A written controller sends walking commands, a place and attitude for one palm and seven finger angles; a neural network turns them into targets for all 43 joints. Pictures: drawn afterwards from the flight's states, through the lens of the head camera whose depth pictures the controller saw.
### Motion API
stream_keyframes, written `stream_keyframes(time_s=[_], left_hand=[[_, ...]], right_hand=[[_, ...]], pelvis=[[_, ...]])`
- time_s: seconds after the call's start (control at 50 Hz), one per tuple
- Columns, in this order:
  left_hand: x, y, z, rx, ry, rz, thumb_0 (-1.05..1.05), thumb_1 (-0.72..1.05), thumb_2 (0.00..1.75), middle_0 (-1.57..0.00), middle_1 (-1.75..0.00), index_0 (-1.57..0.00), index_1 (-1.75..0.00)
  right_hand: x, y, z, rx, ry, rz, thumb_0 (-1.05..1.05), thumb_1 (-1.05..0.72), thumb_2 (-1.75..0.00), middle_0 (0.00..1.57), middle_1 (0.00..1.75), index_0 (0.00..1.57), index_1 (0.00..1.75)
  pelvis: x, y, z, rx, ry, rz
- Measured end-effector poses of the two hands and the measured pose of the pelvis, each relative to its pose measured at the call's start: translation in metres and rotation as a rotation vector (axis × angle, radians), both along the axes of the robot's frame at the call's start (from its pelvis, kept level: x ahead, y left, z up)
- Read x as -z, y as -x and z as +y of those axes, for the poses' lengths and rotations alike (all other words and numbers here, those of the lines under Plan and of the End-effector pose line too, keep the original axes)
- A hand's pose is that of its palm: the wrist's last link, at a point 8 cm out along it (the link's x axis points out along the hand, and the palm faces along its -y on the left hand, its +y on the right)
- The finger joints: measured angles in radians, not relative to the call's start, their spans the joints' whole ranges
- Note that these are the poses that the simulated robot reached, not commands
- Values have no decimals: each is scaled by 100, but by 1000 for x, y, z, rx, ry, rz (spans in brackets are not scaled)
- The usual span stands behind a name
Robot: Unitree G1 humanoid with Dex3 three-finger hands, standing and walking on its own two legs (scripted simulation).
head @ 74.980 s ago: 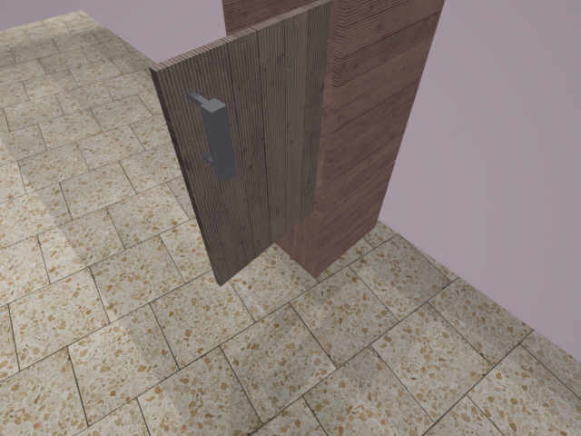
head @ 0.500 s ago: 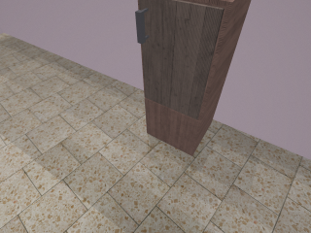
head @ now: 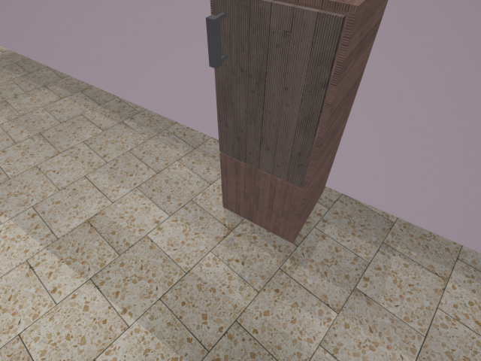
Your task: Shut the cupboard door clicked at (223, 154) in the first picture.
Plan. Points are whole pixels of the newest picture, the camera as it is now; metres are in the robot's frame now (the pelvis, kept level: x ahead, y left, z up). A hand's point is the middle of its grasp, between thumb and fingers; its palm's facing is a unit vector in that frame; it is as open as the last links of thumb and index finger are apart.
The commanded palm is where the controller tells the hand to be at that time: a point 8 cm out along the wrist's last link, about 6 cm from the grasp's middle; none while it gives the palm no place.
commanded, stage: look to check the result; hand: left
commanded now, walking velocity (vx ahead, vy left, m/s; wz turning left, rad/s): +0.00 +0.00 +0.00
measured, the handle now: (219, 40) +0.91 +0.11 +0.13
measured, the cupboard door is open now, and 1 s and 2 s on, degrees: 0 0 0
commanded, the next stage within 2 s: stand and wait in 0.44 s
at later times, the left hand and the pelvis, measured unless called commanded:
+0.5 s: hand out of the picture +0.02 +0.18 -0.17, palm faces +0.04 -0.98 -0.20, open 7.4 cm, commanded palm none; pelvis +0.01 +0.00 +0.00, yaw +0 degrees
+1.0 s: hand out of the picture +0.03 +0.20 -0.17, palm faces +0.03 -0.98 -0.21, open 7.4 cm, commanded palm none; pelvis +0.02 +0.01 +0.00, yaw +0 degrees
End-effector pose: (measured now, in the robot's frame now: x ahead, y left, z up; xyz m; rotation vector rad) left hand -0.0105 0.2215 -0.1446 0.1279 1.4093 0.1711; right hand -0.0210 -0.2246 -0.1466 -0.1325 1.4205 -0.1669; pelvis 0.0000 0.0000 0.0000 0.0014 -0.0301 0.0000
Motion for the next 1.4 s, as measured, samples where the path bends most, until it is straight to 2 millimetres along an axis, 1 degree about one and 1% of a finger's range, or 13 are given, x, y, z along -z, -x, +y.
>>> stream_keyframes(time_s=[0.16, 0.4, 0.56, 0.9, 1.24, 1.4], left_hand=[[0, -2, 2, -1, -1, 8, 0, 91, 89, -20, -30, -20, -30], [-2, -22, 9, 12, -12, -32, 0, 91, 89, -20, -30, -20, -30], [-3, -31, 13, 17, -14, -50, 0, 91, 89, -20, -30, -20, -30], [-4, -30, 21, 17, -20, -30, 0, 91, 89, -20, -30, -20, -30], [-7, -36, 26, 21, -36, -43, 0, 91, 89, -20, -30, -20, -30], [-8, -39, 26, 24, -41, -46, 0, 91, 89, -20, -30, -20, -30]], right_hand=[[-2, -8, -3, -6, 11, -4, 0, -90, -90, 20, 29, 19, 30], [-3, -27, 0, -15, 8, -40, 0, -90, -90, 20, 29, 19, 30], [-4, -34, 1, -19, 11, -49, 0, -90, -90, 20, 29, 20, 30], [-8, -35, -5, -24, 34, -35, 0, -90, -90, 20, 29, 20, 30], [-9, -47, -11, -41, 43, -61, 0, -90, -90, 20, 29, 20, 30], [-9, -49, -14, -46, 42, -58, 0, -90, -90, 20, 29, 20, 30]], pelvis=[[-1, -4, 0, 0, 3, 0], [-2, -10, 2, 0, 4, -2], [-3, -13, 4, -1, 5, -4], [-4, -17, 7, -3, 5, -6], [-4, -17, 7, -5, 4, -10], [-5, -16, 4, -7, 3, -6]])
